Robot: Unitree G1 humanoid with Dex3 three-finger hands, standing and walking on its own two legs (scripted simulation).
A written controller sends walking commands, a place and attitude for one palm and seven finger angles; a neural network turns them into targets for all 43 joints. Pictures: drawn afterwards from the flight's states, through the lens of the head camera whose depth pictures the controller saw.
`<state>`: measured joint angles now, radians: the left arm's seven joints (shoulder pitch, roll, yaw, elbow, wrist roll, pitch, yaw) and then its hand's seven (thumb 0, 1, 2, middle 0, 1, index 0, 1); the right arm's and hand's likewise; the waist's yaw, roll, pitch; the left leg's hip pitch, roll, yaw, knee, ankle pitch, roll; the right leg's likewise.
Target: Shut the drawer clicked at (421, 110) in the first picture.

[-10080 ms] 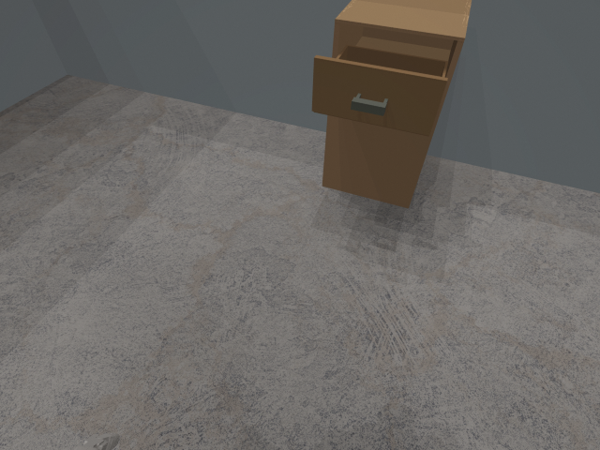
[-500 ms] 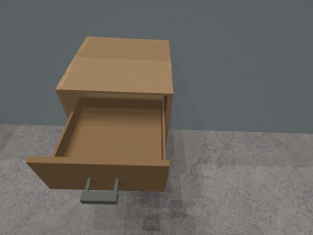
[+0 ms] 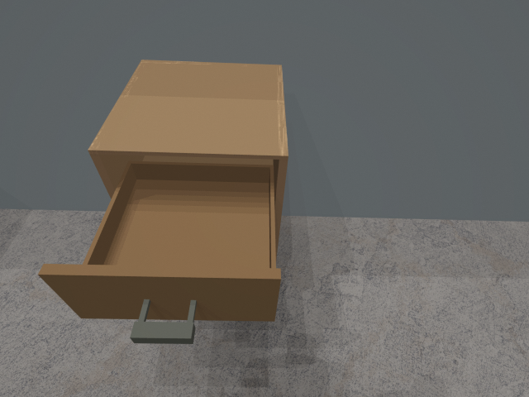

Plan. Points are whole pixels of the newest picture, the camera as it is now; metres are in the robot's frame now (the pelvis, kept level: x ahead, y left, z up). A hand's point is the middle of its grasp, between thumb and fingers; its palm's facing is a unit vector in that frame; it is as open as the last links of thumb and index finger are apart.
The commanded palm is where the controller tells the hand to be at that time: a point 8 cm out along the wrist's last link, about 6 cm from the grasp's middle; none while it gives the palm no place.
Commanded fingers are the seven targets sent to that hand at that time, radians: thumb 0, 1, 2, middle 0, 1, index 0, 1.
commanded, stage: look again from close up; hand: left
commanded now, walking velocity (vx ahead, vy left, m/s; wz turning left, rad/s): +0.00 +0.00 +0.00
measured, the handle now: (166, 319) +0.26 +0.19 -0.09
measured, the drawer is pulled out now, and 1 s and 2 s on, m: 0.30 0.26 0.26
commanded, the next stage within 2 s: raise the hand and make a fist in 0.06 s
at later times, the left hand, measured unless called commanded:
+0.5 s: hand out of the picture +0.13 +0.13 -0.06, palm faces +0.22 -0.97 +0.03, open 6.7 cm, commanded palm +0.09 +0.19 -0.06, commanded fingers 0.00 0.90 0.90 -0.56 -0.69 -0.56 -0.69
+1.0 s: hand out of the picture +0.13 +0.15 -0.03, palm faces +0.08 -1.00 -0.06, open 3.8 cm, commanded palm +0.07 +0.20 -0.03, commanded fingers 0.00 0.90 0.90 -1.06 -1.23 -1.06 -1.23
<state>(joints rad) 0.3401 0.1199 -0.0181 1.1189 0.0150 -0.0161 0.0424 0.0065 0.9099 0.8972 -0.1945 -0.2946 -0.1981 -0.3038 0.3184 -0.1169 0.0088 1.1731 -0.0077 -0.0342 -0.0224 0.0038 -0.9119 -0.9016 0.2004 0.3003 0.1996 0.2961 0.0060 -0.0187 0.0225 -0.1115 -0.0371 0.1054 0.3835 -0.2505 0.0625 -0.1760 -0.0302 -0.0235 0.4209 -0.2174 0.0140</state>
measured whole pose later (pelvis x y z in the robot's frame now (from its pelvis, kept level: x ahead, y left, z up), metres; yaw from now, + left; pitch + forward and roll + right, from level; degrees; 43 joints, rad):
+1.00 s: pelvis -0.02 -0.06 -0.08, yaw +5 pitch +13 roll -1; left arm 0.59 0.20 0.21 -0.07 -0.32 -0.45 -0.38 0.02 0.90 0.90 -0.86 -1.02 -0.87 -1.03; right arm 0.21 -0.20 -0.02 0.61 0.04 -0.24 -0.05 0.02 -0.91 -0.90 0.21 0.30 0.20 0.30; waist 0.01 0.03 -0.11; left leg -0.81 0.03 -0.02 1.10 -0.52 -0.02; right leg -0.81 -0.01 -0.15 1.07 -0.50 -0.08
